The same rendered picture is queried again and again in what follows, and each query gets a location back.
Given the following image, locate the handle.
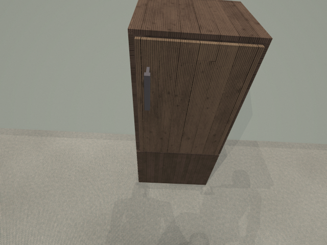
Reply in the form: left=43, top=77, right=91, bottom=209
left=144, top=67, right=150, bottom=111

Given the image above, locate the cupboard door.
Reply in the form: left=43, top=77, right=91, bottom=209
left=134, top=37, right=265, bottom=155

